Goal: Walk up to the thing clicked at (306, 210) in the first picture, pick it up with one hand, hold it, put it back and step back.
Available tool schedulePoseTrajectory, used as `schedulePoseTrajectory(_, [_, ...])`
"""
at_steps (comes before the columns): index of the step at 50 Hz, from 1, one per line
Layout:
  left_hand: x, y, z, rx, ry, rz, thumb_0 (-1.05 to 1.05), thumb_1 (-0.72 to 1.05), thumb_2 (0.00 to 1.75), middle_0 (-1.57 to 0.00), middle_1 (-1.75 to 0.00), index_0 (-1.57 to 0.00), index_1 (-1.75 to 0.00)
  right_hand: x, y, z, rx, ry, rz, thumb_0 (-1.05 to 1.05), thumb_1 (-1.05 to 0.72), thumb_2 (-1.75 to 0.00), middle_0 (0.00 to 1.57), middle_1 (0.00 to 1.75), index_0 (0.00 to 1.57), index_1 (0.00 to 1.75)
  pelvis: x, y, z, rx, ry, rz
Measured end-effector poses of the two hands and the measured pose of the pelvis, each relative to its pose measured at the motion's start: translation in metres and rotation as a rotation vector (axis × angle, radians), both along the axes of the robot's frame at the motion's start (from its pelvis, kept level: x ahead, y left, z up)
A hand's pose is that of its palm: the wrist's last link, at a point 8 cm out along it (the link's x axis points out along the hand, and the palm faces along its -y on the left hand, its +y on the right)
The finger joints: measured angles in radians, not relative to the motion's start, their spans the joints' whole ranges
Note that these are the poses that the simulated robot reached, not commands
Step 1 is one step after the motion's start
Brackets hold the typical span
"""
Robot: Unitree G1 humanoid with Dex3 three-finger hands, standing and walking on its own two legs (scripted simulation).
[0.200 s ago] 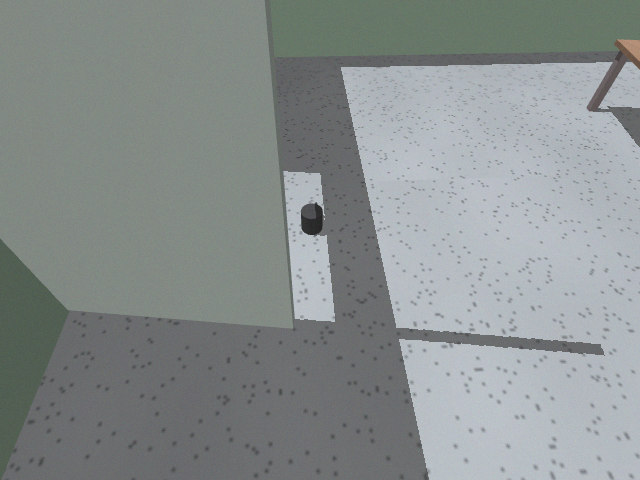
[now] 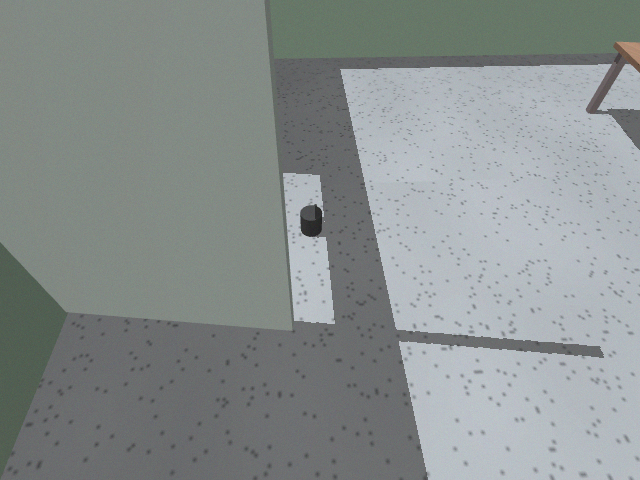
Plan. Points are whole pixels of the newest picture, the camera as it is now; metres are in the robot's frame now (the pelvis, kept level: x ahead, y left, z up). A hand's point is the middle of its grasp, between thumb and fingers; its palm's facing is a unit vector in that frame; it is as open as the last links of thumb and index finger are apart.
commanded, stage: stand
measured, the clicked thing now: (312, 218) +1.23 +0.06 -0.73
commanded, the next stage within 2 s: walk up in 0.92 s
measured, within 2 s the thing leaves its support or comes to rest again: neither
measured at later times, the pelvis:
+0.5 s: pelvis +0.01 +0.00 +0.00, yaw +0 degrees
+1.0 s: pelvis +0.00 +0.01 -0.01, yaw -5 degrees
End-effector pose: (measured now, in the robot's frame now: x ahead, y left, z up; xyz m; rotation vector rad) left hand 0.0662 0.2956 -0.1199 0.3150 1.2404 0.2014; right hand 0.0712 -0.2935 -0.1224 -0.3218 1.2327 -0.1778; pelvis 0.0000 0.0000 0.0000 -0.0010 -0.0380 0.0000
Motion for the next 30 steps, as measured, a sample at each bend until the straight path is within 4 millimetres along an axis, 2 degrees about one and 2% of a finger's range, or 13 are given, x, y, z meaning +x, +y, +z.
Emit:
schedulePoseTrajectory(14, [0.010, 0.002, 0.001, 0.000, -0.006, 0.000, 0.00, 0.91, 0.90, -0.20, -0.30, -0.20, -0.30, 0.008, 0.001, 0.001, -0.005, -0.004, 0.003, 0.01, -0.91, -0.90, 0.21, 0.30, 0.20, 0.30, 0.006, 0.001, 0.001, 0.000, 0.000, 0.000])
schedulePoseTrajectory(30, [0.012, 0.004, 0.001, 0.002, -0.006, 0.001, 0.00, 0.91, 0.90, -0.20, -0.30, -0.20, -0.30, 0.012, 0.003, 0.002, -0.005, -0.004, 0.002, 0.01, -0.91, -0.90, 0.21, 0.30, 0.20, 0.30, 0.010, 0.003, 0.001, -0.001, 0.001, 0.001])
